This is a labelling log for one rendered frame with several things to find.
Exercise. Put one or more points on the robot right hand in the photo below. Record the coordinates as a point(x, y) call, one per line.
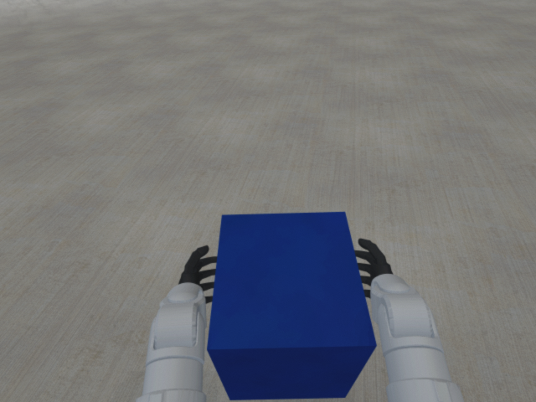
point(376, 258)

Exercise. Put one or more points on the left robot forearm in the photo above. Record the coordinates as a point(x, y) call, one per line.
point(175, 353)

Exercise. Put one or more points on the robot left hand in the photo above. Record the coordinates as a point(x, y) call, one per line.
point(192, 271)

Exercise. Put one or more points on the right robot forearm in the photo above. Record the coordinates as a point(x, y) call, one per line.
point(411, 344)

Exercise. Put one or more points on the carton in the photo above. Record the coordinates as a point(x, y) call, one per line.
point(289, 318)

